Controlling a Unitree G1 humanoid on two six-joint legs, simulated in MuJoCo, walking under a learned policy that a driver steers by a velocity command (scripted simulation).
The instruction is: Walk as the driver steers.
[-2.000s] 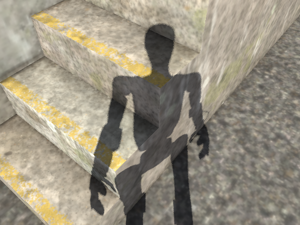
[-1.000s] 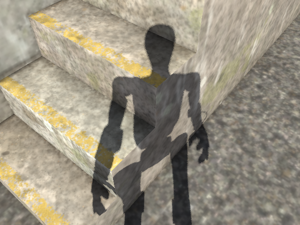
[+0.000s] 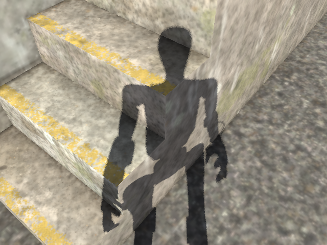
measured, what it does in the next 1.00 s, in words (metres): stands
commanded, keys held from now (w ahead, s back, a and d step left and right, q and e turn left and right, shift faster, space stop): w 1.00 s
